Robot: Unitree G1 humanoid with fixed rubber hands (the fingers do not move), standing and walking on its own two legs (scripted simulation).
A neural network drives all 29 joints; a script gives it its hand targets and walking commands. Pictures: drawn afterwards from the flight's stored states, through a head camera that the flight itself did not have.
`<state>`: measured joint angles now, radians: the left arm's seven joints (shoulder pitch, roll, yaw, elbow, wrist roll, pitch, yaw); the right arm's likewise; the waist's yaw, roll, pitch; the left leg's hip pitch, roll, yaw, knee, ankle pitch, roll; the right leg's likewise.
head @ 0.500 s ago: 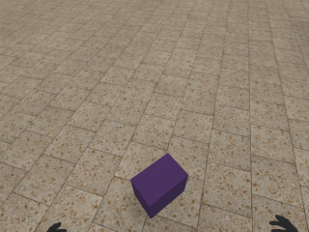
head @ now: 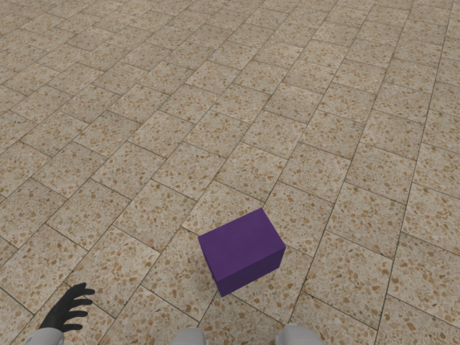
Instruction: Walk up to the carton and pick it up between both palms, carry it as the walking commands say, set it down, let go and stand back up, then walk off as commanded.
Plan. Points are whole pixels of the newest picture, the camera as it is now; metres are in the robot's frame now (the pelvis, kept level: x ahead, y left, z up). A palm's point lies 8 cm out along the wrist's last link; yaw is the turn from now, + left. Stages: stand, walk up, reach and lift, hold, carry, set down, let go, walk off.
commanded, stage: walk up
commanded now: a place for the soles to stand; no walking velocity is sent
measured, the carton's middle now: (241, 253) +0.48 +0.00 -0.63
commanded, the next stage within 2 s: none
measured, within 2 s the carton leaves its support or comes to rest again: neither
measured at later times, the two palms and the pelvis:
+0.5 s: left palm out of the picture +0.10 +0.17 -0.08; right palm out of the picture +0.21 -0.51 -0.06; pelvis +0.03 -0.17 -0.02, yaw +15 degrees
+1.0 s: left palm out of the picture +0.01 +0.11 -0.05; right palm out of the picture +0.28 -0.48 -0.08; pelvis +0.04 -0.23 +0.02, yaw +26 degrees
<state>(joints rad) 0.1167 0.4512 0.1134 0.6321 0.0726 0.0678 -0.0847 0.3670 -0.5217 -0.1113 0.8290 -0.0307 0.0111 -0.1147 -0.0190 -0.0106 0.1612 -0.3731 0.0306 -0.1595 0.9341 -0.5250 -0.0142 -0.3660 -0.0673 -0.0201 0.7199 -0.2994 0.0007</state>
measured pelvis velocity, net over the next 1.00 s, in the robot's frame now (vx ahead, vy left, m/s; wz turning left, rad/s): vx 0.04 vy -0.23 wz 0.45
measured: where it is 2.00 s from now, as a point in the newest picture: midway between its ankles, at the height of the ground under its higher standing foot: outside the picture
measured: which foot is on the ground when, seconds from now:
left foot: up 0.00-0.14, down 0.16-0.42, up 0.44-0.64, down 0.66-1.00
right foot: down 0.00-0.16, up 0.18-0.40, down 0.42-1.00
